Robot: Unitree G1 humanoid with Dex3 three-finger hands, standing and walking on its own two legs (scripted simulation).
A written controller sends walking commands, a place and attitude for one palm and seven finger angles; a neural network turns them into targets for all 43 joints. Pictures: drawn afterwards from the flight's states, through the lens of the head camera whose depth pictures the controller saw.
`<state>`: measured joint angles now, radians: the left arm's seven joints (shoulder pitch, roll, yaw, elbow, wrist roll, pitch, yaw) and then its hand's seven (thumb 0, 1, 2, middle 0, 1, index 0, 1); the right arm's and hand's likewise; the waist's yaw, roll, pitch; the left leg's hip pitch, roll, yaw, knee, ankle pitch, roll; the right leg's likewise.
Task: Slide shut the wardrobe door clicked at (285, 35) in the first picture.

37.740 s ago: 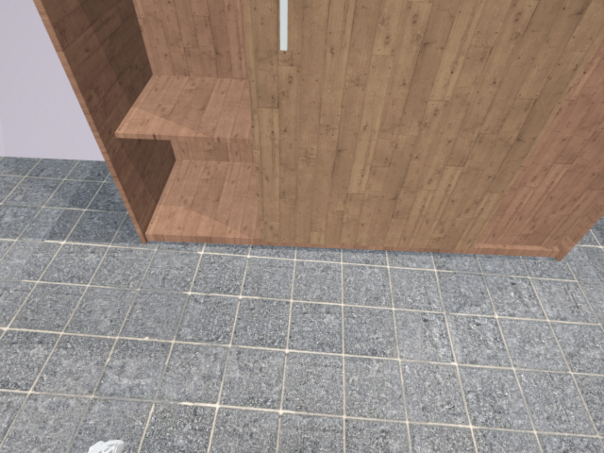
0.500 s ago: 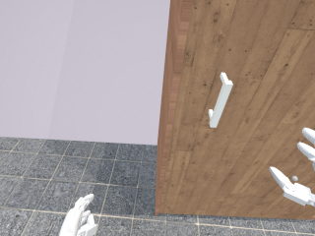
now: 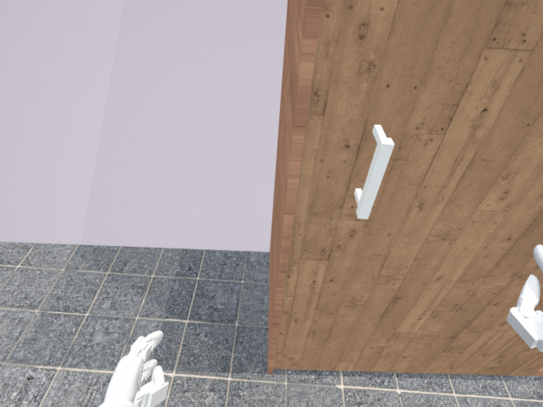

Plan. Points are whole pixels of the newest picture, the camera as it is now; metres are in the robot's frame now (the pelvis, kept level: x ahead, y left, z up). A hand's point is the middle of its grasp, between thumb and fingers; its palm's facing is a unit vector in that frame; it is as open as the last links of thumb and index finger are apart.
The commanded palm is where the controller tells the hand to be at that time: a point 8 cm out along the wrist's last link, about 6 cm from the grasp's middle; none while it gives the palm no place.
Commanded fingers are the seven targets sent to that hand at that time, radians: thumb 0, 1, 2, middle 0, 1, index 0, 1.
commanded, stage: draw the hand back to the body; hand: right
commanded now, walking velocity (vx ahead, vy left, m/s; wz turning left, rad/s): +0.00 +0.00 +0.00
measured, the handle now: (370, 173) +0.42 -0.16 +0.17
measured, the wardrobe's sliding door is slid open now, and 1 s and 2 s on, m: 0.00 0.00 0.00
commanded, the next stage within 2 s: step back with the hand held close in 0.06 s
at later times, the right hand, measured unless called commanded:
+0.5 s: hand (506, 311) +0.19 -0.26 +0.15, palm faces +0.34 +0.82 -0.46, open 7.4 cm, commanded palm +0.13 -0.31 +0.17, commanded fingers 0.00 -0.90 -0.90 0.20 0.30 0.20 0.30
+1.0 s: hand out of the picture +0.13 -0.30 +0.16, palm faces +0.45 +0.77 -0.45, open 7.4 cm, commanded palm +0.06 -0.33 +0.17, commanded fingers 0.00 -0.90 -0.90 0.20 0.30 0.20 0.30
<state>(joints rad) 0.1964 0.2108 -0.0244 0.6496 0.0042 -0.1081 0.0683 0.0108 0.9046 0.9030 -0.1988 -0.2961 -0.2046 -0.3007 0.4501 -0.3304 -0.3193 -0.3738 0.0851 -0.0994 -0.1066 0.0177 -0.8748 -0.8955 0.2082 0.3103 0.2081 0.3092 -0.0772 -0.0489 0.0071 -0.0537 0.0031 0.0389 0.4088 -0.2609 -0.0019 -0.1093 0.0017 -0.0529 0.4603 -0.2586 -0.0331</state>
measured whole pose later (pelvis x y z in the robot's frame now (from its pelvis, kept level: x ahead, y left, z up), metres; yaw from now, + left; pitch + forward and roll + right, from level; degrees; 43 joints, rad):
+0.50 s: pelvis -0.02 -0.01 +0.00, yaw +2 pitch +0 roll +1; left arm 0.19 0.23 0.00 0.56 0.00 -0.03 0.08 0.01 0.91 0.90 -0.20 -0.30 -0.20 -0.30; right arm 0.52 -0.40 -0.37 -0.45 0.05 -0.18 -0.11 0.02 -0.89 -0.90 0.21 0.30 0.21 0.30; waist -0.02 -0.02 0.03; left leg -0.23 0.01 0.00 0.46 -0.23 -0.02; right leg -0.26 0.00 -0.09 0.50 -0.23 -0.05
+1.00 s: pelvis -0.07 -0.03 -0.02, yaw -1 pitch +1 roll +3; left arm 0.25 0.20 -0.01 0.58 0.01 -0.10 0.08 0.01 0.90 0.90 -0.20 -0.30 -0.21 -0.30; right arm 0.49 -0.42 -0.45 -0.50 0.01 -0.27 -0.15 0.02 -0.89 -0.90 0.21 0.30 0.21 0.30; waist 0.00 0.00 0.02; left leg -0.32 -0.03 -0.02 0.62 -0.27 -0.01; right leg -0.43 0.01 -0.04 0.62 -0.20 -0.09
